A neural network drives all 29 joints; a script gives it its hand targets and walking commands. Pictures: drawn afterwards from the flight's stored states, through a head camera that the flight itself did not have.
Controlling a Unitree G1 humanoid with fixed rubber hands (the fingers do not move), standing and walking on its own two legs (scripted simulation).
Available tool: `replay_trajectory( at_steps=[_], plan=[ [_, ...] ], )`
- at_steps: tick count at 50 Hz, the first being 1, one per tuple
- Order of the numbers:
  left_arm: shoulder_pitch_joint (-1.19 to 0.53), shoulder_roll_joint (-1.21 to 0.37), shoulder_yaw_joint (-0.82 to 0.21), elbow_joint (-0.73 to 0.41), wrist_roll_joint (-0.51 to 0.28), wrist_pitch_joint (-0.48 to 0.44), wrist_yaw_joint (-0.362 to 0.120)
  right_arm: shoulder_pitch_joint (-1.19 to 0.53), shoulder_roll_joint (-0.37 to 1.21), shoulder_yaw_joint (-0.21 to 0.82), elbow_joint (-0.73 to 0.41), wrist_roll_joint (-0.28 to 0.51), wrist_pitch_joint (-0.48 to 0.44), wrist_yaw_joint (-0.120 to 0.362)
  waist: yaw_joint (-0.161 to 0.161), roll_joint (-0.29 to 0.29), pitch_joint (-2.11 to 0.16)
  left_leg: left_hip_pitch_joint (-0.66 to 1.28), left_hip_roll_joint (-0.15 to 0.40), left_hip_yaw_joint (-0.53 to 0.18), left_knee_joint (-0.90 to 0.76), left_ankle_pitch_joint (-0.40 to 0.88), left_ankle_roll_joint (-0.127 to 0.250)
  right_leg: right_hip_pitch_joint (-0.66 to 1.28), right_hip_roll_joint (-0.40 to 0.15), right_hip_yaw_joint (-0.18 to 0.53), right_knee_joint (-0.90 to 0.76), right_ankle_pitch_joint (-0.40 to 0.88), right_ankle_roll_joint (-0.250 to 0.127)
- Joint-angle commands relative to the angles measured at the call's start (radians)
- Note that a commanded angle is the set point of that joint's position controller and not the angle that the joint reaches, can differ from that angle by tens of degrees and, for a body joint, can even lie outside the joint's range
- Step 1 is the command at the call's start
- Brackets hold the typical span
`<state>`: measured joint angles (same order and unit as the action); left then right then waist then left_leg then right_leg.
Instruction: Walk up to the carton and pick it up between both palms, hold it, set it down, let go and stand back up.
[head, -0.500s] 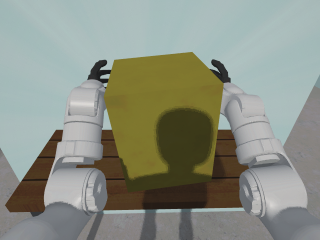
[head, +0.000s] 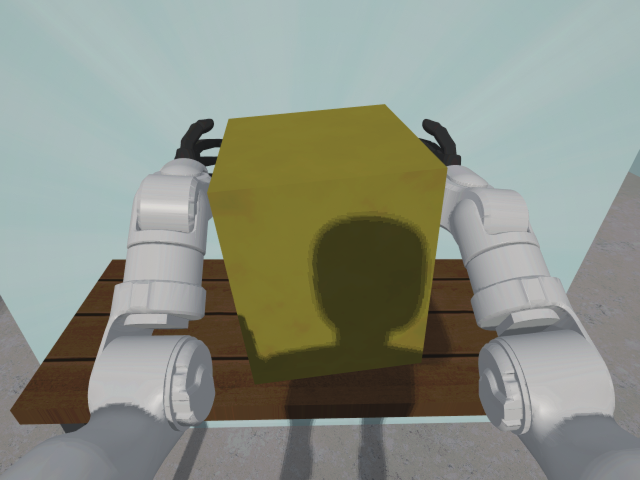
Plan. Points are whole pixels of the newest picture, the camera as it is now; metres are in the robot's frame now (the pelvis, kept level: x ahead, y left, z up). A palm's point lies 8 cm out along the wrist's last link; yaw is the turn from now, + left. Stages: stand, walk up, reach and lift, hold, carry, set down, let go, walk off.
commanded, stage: hold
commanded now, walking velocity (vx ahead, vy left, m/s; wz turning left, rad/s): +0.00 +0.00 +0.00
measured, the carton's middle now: (322, 237) +0.36 -0.02 +0.22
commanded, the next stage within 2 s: none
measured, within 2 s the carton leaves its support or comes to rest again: neither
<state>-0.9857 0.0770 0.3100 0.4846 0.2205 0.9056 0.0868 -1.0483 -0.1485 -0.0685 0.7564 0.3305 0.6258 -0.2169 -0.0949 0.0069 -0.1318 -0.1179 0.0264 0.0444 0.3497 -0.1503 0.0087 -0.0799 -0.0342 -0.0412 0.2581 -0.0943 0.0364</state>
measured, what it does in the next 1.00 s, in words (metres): stands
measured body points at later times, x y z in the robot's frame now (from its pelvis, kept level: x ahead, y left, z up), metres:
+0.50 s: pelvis +0.00 +0.00 +0.00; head -0.09 +0.01 +0.44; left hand +0.39 +0.14 +0.29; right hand +0.39 -0.16 +0.29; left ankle +0.03 +0.11 -0.75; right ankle +0.03 -0.14 -0.75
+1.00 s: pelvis +0.00 +0.00 +0.00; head -0.09 +0.01 +0.44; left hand +0.39 +0.14 +0.29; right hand +0.39 -0.16 +0.29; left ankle +0.03 +0.11 -0.75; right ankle +0.03 -0.14 -0.75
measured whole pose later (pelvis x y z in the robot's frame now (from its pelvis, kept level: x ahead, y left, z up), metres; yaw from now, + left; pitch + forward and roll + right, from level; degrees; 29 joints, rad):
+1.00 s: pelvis +0.00 +0.00 +0.00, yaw +0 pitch -5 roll -1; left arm -0.99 0.08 0.31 0.48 0.22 0.90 0.09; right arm -1.05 -0.15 -0.07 0.76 0.33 0.63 -0.22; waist -0.09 0.01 -0.13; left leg -0.12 0.03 0.04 0.35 -0.15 0.01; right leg -0.08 -0.03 -0.04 0.26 -0.10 0.04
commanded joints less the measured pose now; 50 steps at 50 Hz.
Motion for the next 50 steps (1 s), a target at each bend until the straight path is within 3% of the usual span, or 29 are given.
replay_trajectory(
  at_steps=[1, 50],
  plan=[
    [-0.938, -0.601, -0.313, -0.235, -0.207, -0.109, -0.176, -0.96, 0.734, 0.338, -0.297, 0.241, -0.002, 0.112, 0.07, 0.028, -0.411, -0.039, -0.058, -0.049, -0.045, 0.114, -0.031, 0.194, 0.142, 0.04, 0.048, 0.075, -0.023],
    [-0.927, -0.602, -0.312, -0.226, -0.207, -0.105, -0.176, -0.965, 0.729, 0.334, -0.305, 0.243, 0.001, 0.11, 0.071, 0.035, -0.409, -0.036, -0.059, -0.052, -0.044, 0.117, -0.033, 0.191, 0.142, 0.043, 0.045, 0.074, -0.022]
  ],
)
